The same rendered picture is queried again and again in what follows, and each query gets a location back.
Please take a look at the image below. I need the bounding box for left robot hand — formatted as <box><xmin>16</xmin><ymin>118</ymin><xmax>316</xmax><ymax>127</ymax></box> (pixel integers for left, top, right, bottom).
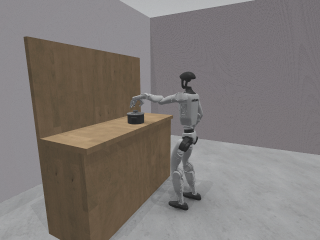
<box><xmin>130</xmin><ymin>95</ymin><xmax>145</xmax><ymax>108</ymax></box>

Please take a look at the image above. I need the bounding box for left robot upper arm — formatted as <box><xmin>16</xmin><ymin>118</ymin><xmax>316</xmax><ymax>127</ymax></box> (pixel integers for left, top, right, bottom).
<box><xmin>158</xmin><ymin>92</ymin><xmax>188</xmax><ymax>105</ymax></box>

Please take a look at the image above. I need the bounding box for lid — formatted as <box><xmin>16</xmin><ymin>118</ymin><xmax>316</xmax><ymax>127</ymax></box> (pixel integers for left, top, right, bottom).
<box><xmin>127</xmin><ymin>112</ymin><xmax>145</xmax><ymax>116</ymax></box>

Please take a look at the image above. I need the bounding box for robot right thigh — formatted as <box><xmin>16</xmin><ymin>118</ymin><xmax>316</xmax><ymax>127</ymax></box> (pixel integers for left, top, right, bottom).
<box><xmin>182</xmin><ymin>137</ymin><xmax>198</xmax><ymax>172</ymax></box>

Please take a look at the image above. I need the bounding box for right robot upper arm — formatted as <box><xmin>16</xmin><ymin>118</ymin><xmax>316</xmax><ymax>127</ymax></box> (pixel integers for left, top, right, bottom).
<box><xmin>196</xmin><ymin>93</ymin><xmax>203</xmax><ymax>119</ymax></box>

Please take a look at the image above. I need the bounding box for pot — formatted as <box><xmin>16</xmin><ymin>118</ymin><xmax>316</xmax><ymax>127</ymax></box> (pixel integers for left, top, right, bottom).
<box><xmin>127</xmin><ymin>114</ymin><xmax>144</xmax><ymax>125</ymax></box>

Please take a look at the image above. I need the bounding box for left robot forearm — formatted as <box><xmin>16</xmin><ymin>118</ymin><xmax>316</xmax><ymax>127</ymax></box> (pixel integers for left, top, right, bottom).
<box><xmin>140</xmin><ymin>93</ymin><xmax>163</xmax><ymax>103</ymax></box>

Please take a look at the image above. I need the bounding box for right robot foot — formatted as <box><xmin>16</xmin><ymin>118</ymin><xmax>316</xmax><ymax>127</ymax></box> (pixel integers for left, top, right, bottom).
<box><xmin>183</xmin><ymin>192</ymin><xmax>201</xmax><ymax>201</ymax></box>

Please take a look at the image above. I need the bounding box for table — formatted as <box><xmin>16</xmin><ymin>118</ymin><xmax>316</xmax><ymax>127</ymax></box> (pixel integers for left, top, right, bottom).
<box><xmin>23</xmin><ymin>36</ymin><xmax>173</xmax><ymax>240</ymax></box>

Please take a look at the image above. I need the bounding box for right robot forearm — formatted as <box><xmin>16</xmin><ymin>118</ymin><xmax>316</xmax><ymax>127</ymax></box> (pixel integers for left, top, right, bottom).
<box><xmin>192</xmin><ymin>117</ymin><xmax>202</xmax><ymax>130</ymax></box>

